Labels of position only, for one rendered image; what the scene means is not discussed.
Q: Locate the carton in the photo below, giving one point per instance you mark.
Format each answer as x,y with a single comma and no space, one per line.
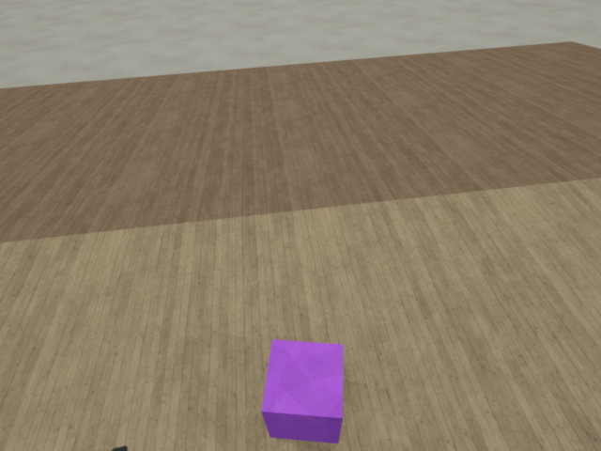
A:
303,398

